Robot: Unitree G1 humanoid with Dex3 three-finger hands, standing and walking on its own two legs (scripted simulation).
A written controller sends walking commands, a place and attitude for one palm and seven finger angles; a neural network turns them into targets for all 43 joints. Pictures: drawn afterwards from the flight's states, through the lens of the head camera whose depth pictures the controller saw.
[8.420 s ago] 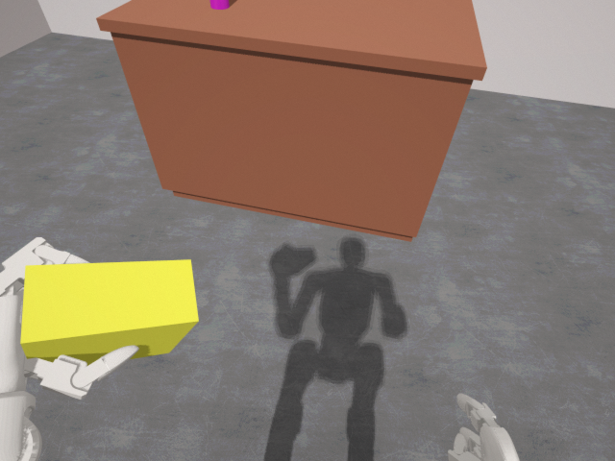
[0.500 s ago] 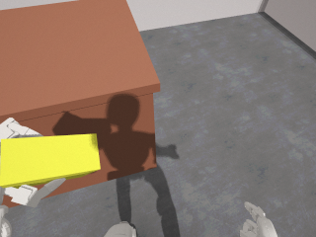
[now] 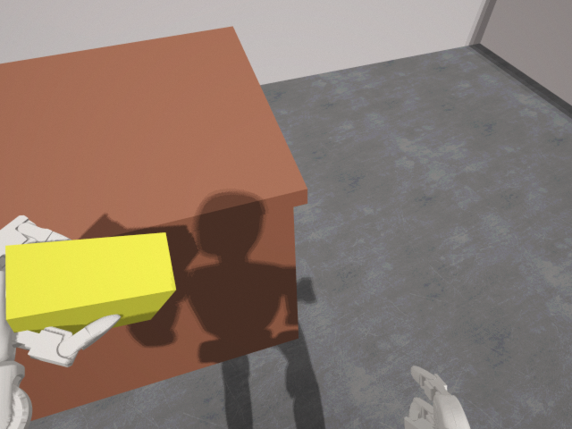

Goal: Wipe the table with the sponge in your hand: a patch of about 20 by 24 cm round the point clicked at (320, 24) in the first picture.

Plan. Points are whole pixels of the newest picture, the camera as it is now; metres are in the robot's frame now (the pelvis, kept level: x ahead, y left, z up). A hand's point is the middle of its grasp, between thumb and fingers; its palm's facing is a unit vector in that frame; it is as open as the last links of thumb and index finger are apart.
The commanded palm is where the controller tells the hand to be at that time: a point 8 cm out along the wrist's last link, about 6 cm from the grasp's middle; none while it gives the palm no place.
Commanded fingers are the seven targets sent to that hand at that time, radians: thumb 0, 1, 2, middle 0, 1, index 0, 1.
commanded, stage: come to a stop and stand still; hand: left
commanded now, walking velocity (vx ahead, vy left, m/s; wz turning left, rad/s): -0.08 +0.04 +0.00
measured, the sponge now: (117, 286) +0.24 +0.20 +0.14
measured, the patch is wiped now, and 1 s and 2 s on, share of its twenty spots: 0.00 0.00 0.00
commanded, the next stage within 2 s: look again from close up in 0.86 s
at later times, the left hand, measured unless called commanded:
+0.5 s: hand (50, 322) +0.19 +0.24 +0.16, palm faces +0.38 -0.84 -0.38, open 10.1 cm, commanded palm +0.13 +0.29 +0.18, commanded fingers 0.00 0.10 1.30 -1.20 -1.60 -1.20 -1.60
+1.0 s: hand (19, 313) +0.19 +0.26 +0.18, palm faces +0.38 -0.79 -0.49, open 10.1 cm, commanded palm +0.12 +0.29 +0.18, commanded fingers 0.00 0.10 1.30 -1.20 -1.60 -1.20 -1.60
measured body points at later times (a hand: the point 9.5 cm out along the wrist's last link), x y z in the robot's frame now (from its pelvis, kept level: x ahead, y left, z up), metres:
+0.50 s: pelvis -0.03 +0.01 +0.00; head -0.02 +0.00 +0.45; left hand +0.16 +0.28 +0.18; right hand +0.14 -0.22 -0.09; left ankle +0.00 +0.13 -0.73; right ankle -0.02 -0.08 -0.73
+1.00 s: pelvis -0.04 +0.01 +0.00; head -0.02 +0.01 +0.45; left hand +0.16 +0.30 +0.20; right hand +0.12 -0.22 -0.09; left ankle +0.00 +0.13 -0.73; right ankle -0.02 -0.08 -0.73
